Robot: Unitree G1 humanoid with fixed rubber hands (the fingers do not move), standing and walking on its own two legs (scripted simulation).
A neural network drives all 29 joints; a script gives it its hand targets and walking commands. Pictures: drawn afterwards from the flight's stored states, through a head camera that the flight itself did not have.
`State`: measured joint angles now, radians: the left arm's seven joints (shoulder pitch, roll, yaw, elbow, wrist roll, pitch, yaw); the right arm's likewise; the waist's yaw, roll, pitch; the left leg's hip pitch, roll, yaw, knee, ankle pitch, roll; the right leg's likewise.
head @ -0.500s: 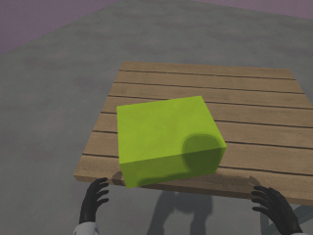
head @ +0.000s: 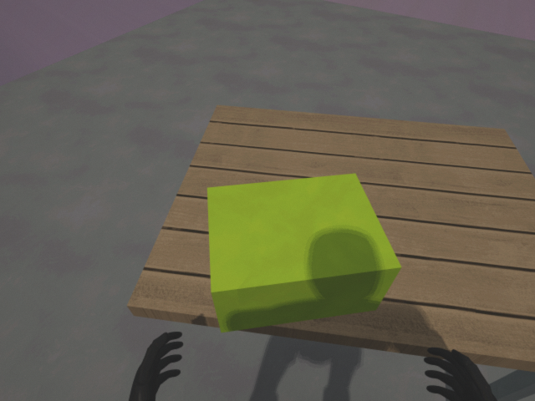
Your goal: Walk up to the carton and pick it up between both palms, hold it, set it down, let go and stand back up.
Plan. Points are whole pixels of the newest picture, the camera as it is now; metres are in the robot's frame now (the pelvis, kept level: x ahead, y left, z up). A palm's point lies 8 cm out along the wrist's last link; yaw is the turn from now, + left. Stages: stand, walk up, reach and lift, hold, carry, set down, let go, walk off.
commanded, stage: set down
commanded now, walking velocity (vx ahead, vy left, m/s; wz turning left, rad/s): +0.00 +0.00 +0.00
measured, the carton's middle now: (291, 248) +0.41 +0.01 -0.05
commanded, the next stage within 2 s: let go in 1.06 s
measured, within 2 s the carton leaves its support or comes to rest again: neither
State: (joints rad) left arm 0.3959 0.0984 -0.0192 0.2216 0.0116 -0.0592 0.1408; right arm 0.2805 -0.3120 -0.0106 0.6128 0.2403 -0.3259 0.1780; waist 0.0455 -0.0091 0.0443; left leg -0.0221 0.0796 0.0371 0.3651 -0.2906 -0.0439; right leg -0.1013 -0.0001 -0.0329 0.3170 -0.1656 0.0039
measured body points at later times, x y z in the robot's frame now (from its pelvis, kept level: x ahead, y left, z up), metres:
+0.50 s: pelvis -0.01 +0.00 +0.00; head +0.00 +0.01 +0.45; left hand +0.15 +0.22 -0.06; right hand +0.16 -0.24 -0.07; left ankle -0.06 +0.14 -0.75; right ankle +0.01 -0.13 -0.75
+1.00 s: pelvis -0.01 +0.01 +0.00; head +0.00 +0.02 +0.45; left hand +0.16 +0.23 -0.08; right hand +0.16 -0.23 -0.08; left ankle -0.06 +0.14 -0.75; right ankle +0.01 -0.13 -0.75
